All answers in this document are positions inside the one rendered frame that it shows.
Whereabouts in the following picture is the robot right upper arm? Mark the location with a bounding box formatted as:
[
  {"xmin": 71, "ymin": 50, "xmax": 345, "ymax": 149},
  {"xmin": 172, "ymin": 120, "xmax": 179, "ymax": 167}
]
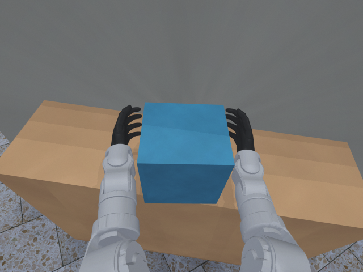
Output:
[{"xmin": 240, "ymin": 235, "xmax": 311, "ymax": 272}]

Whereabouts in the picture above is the robot left forearm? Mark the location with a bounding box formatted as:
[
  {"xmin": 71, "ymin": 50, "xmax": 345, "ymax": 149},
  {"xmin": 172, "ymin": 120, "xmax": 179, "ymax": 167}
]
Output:
[{"xmin": 83, "ymin": 144, "xmax": 140, "ymax": 259}]

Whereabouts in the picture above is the robot left upper arm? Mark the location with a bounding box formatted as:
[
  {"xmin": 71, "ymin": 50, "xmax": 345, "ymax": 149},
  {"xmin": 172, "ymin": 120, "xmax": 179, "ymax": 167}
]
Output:
[{"xmin": 79, "ymin": 239, "xmax": 150, "ymax": 272}]

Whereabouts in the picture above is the robot right forearm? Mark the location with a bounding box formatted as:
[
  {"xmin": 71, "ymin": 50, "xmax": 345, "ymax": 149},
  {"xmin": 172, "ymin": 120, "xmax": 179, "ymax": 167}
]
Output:
[{"xmin": 231, "ymin": 150, "xmax": 300, "ymax": 247}]

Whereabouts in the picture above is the pedestal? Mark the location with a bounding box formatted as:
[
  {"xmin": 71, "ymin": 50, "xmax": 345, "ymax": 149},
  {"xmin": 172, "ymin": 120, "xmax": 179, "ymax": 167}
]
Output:
[{"xmin": 0, "ymin": 100, "xmax": 363, "ymax": 265}]

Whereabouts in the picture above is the robot left hand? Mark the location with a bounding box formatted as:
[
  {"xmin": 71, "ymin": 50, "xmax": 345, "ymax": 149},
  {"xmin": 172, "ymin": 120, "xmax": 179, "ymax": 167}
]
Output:
[{"xmin": 111, "ymin": 105, "xmax": 142, "ymax": 146}]

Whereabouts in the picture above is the carton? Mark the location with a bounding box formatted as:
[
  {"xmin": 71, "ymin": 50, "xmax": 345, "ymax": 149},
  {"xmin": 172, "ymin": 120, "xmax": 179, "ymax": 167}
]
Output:
[{"xmin": 137, "ymin": 102, "xmax": 235, "ymax": 204}]

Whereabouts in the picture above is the robot right hand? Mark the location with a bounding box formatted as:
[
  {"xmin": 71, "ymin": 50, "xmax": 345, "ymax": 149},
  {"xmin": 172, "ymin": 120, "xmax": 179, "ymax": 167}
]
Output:
[{"xmin": 226, "ymin": 108, "xmax": 255, "ymax": 152}]

